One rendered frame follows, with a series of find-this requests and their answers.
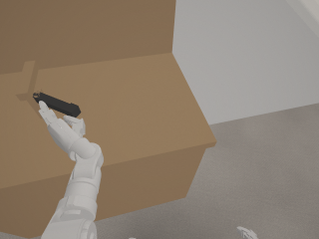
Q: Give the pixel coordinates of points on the tap lever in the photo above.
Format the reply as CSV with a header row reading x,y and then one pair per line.
x,y
70,110

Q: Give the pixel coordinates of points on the left robot forearm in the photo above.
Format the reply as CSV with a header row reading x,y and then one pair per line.
x,y
80,198

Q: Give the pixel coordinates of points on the right robot hand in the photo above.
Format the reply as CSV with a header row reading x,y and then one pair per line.
x,y
245,233

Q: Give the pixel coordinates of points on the left robot upper arm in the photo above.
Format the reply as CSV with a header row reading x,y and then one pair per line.
x,y
71,229

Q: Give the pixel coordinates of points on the left robot hand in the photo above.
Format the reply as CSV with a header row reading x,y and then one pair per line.
x,y
59,129

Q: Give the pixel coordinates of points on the counter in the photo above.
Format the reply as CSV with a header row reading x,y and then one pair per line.
x,y
114,60

